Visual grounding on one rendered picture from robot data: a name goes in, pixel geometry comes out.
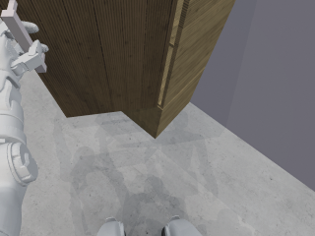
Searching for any robot left shin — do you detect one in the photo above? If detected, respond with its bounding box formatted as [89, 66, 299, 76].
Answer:
[105, 217, 117, 223]

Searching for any handle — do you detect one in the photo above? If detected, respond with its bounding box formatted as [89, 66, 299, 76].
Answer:
[0, 0, 47, 73]

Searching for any cupboard door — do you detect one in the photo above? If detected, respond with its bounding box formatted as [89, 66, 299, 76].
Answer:
[0, 0, 178, 118]

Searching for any robot left hand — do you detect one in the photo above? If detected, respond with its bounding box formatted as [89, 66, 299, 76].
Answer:
[0, 21, 49, 81]

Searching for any robot left thigh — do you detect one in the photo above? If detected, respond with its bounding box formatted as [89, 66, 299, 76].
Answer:
[96, 221, 125, 236]

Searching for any left robot upper arm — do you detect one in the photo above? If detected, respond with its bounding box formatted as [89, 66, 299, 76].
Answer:
[0, 142, 38, 236]

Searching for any left robot forearm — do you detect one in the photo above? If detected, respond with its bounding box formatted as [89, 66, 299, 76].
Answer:
[0, 70, 27, 146]

